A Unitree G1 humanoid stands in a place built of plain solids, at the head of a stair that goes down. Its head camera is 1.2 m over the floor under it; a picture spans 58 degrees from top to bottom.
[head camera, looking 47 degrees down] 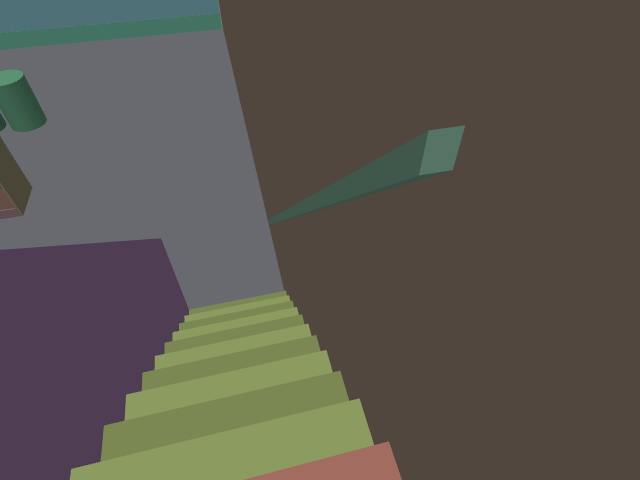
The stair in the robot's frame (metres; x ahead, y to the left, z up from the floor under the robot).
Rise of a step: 0.21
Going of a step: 0.21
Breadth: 0.90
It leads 14 degrees to the left of straight ahead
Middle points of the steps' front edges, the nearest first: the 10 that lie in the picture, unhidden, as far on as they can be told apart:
0.49 0.31 -0.21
0.70 0.36 -0.43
0.90 0.41 -0.64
1.11 0.46 -0.85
1.31 0.51 -1.06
1.52 0.56 -1.28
1.73 0.61 -1.49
1.93 0.66 -1.70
2.14 0.71 -1.92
2.34 0.76 -2.13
